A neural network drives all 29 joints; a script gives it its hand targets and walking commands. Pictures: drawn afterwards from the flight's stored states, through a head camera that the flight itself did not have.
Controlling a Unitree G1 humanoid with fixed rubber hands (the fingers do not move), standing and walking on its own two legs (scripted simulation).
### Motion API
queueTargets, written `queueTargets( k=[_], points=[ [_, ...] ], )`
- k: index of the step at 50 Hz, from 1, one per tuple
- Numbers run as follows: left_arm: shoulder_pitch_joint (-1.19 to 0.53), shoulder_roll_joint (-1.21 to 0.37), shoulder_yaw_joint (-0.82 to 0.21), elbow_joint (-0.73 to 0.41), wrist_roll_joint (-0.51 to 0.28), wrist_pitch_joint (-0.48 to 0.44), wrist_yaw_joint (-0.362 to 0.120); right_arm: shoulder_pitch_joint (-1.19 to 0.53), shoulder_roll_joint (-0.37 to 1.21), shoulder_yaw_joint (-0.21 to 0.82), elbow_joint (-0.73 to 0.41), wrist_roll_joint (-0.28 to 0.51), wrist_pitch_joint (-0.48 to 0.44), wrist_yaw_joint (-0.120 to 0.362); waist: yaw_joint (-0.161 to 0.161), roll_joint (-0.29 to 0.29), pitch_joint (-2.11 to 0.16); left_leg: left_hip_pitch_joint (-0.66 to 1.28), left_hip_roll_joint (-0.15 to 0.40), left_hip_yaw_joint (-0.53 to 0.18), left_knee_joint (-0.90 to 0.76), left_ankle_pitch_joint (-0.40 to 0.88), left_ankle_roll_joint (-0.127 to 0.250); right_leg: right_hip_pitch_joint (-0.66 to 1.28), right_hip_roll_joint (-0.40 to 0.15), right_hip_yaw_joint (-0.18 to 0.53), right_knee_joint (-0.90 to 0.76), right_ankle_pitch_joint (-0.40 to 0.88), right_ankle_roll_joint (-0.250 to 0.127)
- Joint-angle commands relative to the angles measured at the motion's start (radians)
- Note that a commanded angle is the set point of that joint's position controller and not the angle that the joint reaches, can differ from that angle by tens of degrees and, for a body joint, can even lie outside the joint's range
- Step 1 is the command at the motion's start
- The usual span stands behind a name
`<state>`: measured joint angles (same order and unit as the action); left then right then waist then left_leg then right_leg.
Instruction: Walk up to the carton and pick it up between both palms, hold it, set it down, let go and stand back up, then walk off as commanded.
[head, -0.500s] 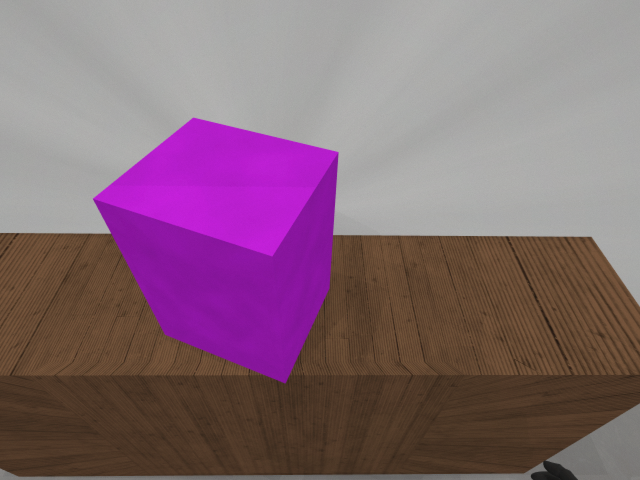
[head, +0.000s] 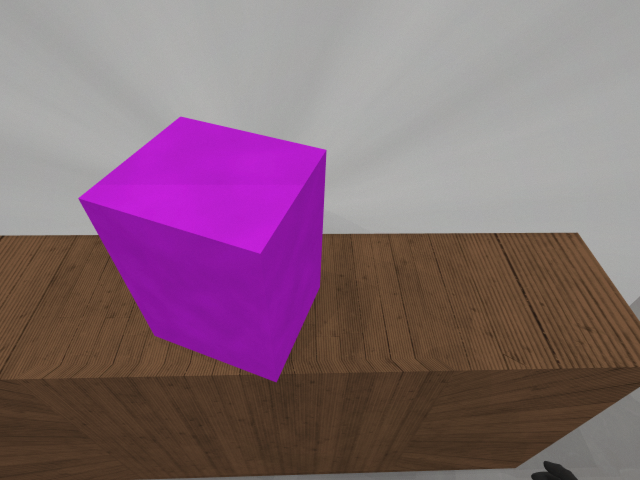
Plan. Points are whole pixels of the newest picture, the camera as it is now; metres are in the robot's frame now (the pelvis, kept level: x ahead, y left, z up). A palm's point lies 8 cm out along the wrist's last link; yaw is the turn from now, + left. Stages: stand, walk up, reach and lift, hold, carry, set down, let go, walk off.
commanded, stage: walk up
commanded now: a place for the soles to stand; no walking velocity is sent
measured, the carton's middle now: (230, 254) +0.44 +0.13 +0.04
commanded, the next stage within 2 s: none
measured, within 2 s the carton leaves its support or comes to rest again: neither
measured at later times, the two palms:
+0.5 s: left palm out of the picture +0.09 +0.29 -0.08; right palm out of the picture +0.11 -0.32 -0.08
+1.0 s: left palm out of the picture +0.09 +0.29 -0.08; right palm out of the picture +0.11 -0.32 -0.08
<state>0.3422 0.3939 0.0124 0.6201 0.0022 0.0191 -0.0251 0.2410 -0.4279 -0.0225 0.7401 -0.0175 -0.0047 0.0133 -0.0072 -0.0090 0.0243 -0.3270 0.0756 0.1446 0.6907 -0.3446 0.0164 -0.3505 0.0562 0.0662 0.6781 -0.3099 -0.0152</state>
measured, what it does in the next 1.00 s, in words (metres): stands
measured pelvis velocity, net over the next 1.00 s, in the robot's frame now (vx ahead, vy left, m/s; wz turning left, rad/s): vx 0.00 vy -0.01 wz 0.00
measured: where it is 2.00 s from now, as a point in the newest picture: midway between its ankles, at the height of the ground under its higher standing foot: outside the picture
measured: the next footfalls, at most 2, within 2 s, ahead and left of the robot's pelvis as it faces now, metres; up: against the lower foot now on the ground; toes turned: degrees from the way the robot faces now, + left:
none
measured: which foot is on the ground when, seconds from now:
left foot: down 0.00-1.00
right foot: down 0.00-1.00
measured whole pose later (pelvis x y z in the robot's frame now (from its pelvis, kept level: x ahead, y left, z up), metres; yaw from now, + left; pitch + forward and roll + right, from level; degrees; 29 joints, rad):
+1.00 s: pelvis +0.00 -0.01 +0.00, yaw +0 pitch -1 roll +0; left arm 0.34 0.39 0.01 0.62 0.00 0.02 -0.03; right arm 0.24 -0.43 -0.02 0.74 -0.02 0.00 0.01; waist -0.01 0.00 0.03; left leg -0.32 0.08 0.14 0.67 -0.34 0.01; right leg -0.35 0.06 0.07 0.67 -0.31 -0.02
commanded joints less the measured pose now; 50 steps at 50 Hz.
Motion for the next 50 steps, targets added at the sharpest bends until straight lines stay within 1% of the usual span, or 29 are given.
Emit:
queueTargets(
  k=[1, 3, 4, 7, 9, 11, 12, 13, 15, 16, 17, 20, 21, 22, 24, 26, 28, 31, 33, 34, 36, 37, 38, 43, 44, 45, 47, 48, 50],
  points=[
    [-0.098, 0.222, 0.061, -0.025, -0.003, -0.019, -0.002, -0.022, -0.228, -0.079, -0.092, 0.017, -0.038, -0.024, -0.020, 0.001, -0.051, 0.223, 0.178, -0.201, -0.236, 0.020, 0.091, -0.089, -0.083, 0.143, -0.130, 0.181, -0.022],
    [-0.069, 0.216, 0.065, -0.021, -0.002, -0.007, 0.003, 0.004, -0.241, -0.077, -0.092, 0.014, -0.037, -0.028, -0.028, 0.054, -0.067, 0.181, 0.264, -0.202, -0.235, 0.092, 0.139, -0.028, -0.088, 0.074, -0.057, 0.149, -0.009],
    [-0.058, 0.203, 0.064, -0.018, 0.002, -0.010, 0.003, -0.042, -0.226, -0.078, -0.099, 0.014, -0.033, -0.027, 0.011, 0.078, -0.058, 0.155, 0.223, -0.165, -0.223, 0.072, 0.125, -0.011, -0.095, 0.091, -0.098, 0.170, -0.011],
    [-0.065, 0.256, 0.072, -0.009, 0.001, -0.008, 0.003, -0.050, -0.235, -0.074, -0.101, 0.022, -0.022, -0.022, -0.011, -0.009, -0.037, 0.124, 0.149, -0.118, -0.163, 0.004, 0.070, 0.002, -0.113, 0.161, -0.172, 0.202, -0.046],
    [-0.089, 0.235, 0.064, -0.023, -0.007, -0.016, 0.002, -0.043, -0.208, -0.063, -0.101, 0.022, -0.018, -0.021, -0.017, -0.015, -0.016, 0.133, 0.076, -0.147, -0.157, -0.070, 0.056, -0.071, -0.147, 0.272, -0.239, 0.114, -0.075],
    [-0.099, 0.233, 0.067, -0.038, -0.008, -0.015, 0.002, -0.025, -0.233, -0.062, -0.102, 0.030, -0.027, -0.025, -0.029, -0.003, -0.036, 0.207, 0.074, -0.145, -0.170, -0.003, 0.048, -0.106, -0.124, 0.250, -0.226, 0.162, -0.074],
    [-0.098, 0.212, 0.057, -0.025, -0.004, -0.016, 0.001, -0.021, -0.232, -0.064, -0.094, 0.029, -0.031, -0.027, -0.014, -0.031, -0.021, 0.178, 0.109, -0.168, -0.202, -0.018, 0.057, -0.089, -0.125, 0.220, -0.218, 0.178, -0.063],
    [-0.092, 0.200, 0.051, -0.034, -0.013, -0.011, -0.001, -0.010, -0.244, -0.065, -0.100, 0.019, -0.030, -0.029, -0.009, 0.036, -0.015, 0.183, 0.138, -0.180, -0.238, -0.073, 0.078, -0.105, -0.110, 0.191, -0.196, 0.126, -0.039],
    [-0.082, 0.233, 0.070, -0.018, -0.004, -0.004, -0.002, -0.006, -0.262, -0.071, -0.089, 0.014, -0.035, -0.031, -0.021, 0.038, -0.014, 0.149, 0.227, -0.219, -0.291, -0.076, 0.111, -0.064, -0.081, 0.101, -0.094, 0.143, -0.011],
    [-0.034, 0.227, 0.070, -0.020, 0.002, -0.004, -0.001, -0.023, -0.260, -0.079, -0.102, 0.009, -0.034, -0.033, 0.003, 0.087, -0.070, 0.157, 0.251, -0.209, -0.286, -0.063, 0.138, -0.024, -0.075, 0.078, -0.048, 0.110, -0.016],
    [-0.042, 0.223, 0.068, -0.005, -0.005, -0.005, -0.001, -0.035, -0.257, -0.073, -0.098, 0.006, -0.032, -0.031, 0.001, 0.061, -0.029, 0.124, 0.264, -0.205, -0.303, -0.043, 0.148, -0.011, -0.072, 0.060, -0.059, 0.090, -0.002],
    [-0.055, 0.242, 0.079, -0.021, 0.000, -0.011, -0.002, -0.035, -0.256, -0.070, -0.099, 0.011, -0.023, -0.026, 0.004, 0.064, -0.019, 0.097, 0.169, -0.132, -0.204, -0.051, 0.082, 0.007, -0.095, 0.137, -0.131, 0.136, -0.042],
    [-0.067, 0.245, 0.076, -0.027, 0.003, -0.010, 0.000, -0.030, -0.234, -0.069, -0.110, 0.022, -0.021, -0.022, -0.003, -0.015, -0.025, 0.105, 0.146, -0.127, -0.182, -0.088, 0.071, 0.000, -0.105, 0.159, -0.164, 0.148, -0.049],
    [-0.069, 0.227, 0.072, -0.027, 0.002, -0.008, 0.002, -0.060, -0.213, -0.061, -0.109, 0.023, -0.021, -0.022, -0.005, -0.026, 0.008, 0.123, 0.091, -0.116, -0.150, -0.088, 0.056, -0.071, -0.132, 0.236, -0.221, 0.165, -0.077],
    [-0.093, 0.257, 0.071, -0.036, 0.004, -0.016, 0.000, -0.030, -0.215, -0.064, -0.107, 0.030, -0.022, -0.025, -0.018, -0.095, -0.022, 0.159, 0.063, -0.126, -0.132, -0.073, 0.054, -0.098, -0.143, 0.274, -0.262, 0.122, -0.085],
    [-0.104, 0.247, 0.079, -0.033, -0.002, -0.010, -0.002, -0.001, -0.232, -0.070, -0.093, 0.024, -0.027, -0.032, -0.034, -0.007, -0.055, 0.209, 0.112, -0.170, -0.215, -0.070, 0.075, -0.094, -0.115, 0.221, -0.191, 0.124, -0.059],
    [-0.053, 0.213, 0.067, -0.018, -0.010, -0.009, -0.001, -0.022, -0.270, -0.080, -0.090, 0.009, -0.035, -0.031, -0.005, 0.048, -0.050, 0.192, 0.225, -0.226, -0.274, 0.005, 0.125, -0.073, -0.070, 0.125, -0.077, 0.139, -0.017],
    [-0.048, 0.207, 0.066, -0.023, -0.001, -0.005, -0.002, -0.010, -0.268, -0.083, -0.099, 0.007, -0.031, -0.031, 0.000, 0.044, -0.038, 0.166, 0.252, -0.161, -0.246, 0.062, 0.132, -0.030, -0.093, 0.054, -0.081, 0.120, -0.010],
    [-0.051, 0.226, 0.075, -0.001, 0.004, -0.011, 0.005, -0.017, -0.258, -0.073, -0.084, 0.009, -0.030, -0.023, -0.006, 0.048, -0.044, 0.171, 0.204, -0.138, -0.204, 0.079, 0.102, -0.009, -0.092, 0.094, -0.095, 0.179, -0.023],
    [-0.037, 0.242, 0.077, -0.017, 0.006, -0.013, 0.007, -0.023, -0.248, -0.070, -0.095, 0.014, -0.024, -0.024, -0.012, 0.044, -0.087, 0.189, 0.156, -0.120, -0.143, 0.096, 0.084, 0.003, -0.116, 0.173, -0.142, 0.257, -0.045],
    [-0.068, 0.242, 0.073, -0.024, -0.003, -0.012, 0.009, -0.046, -0.232, -0.062, -0.109, 0.024, -0.020, -0.025, 0.001, 0.003, -0.028, 0.139, 0.101, -0.111, -0.109, 0.022, 0.060, -0.029, -0.132, 0.232, -0.197, 0.249, -0.056],
    [-0.099, 0.242, 0.066, -0.037, 0.002, -0.012, 0.006, -0.033, -0.226, -0.059, -0.114, 0.032, -0.024, -0.028, -0.014, -0.085, -0.047, 0.141, 0.070, -0.122, -0.101, 0.016, 0.043, -0.035, -0.139, 0.262, -0.231, 0.240, -0.083],
    [-0.124, 0.229, 0.063, -0.037, 0.003, -0.012, 0.004, -0.035, -0.221, -0.061, -0.105, 0.028, -0.021, -0.029, -0.025, -0.077, -0.035, 0.192, 0.046, -0.122, -0.130, -0.017, 0.040, -0.106, -0.148, 0.279, -0.243, 0.201, -0.094],
    [-0.090, 0.205, 0.066, -0.032, 0.001, -0.010, -0.003, -0.012, -0.247, -0.073, -0.083, 0.022, -0.036, -0.031, -0.010, 0.023, -0.029, 0.174, 0.212, -0.219, -0.270, -0.044, 0.108, -0.089, -0.089, 0.154, -0.127, 0.129, -0.032],
    [-0.081, 0.218, 0.073, -0.027, -0.009, -0.006, -0.004, -0.018, -0.254, -0.073, -0.097, 0.012, -0.036, -0.030, -0.018, 0.089, -0.045, 0.178, 0.242, -0.219, -0.293, -0.014, 0.136, -0.070, -0.069, 0.100, -0.066, 0.105, -0.015],
    [-0.060, 0.234, 0.075, -0.026, 0.001, -0.004, 0.000, -0.022, -0.253, -0.082, -0.093, 0.010, -0.029, -0.028, -0.019, 0.067, -0.062, 0.171, 0.270, -0.183, -0.265, -0.007, 0.157, -0.035, -0.085, 0.060, -0.057, 0.100, -0.005],
    [-0.052, 0.198, 0.071, -0.019, 0.004, -0.010, 0.001, -0.023, -0.240, -0.073, -0.096, 0.007, -0.027, -0.027, 0.002, 0.025, -0.049, 0.146, 0.233, -0.180, -0.256, 0.046, 0.131, -0.018, -0.088, 0.096, -0.065, 0.147, -0.021],
    [-0.043, 0.218, 0.066, -0.017, 0.002, -0.009, 0.000, -0.039, -0.242, -0.070, -0.096, 0.007, -0.027, -0.028, 0.014, 0.053, -0.011, 0.149, 0.197, -0.146, -0.227, 0.033, 0.106, -0.046, -0.102, 0.113, -0.113, 0.173, -0.027],
    [-0.047, 0.234, 0.070, -0.031, 0.008, -0.010, 0.002, -0.033, -0.224, -0.067, -0.097, 0.018, -0.020, -0.025, 0.004, -0.017, -0.061, 0.157, 0.107, -0.102, -0.139, -0.003, 0.059, -0.009, -0.115, 0.192, -0.182, 0.229, -0.052]
  ],
)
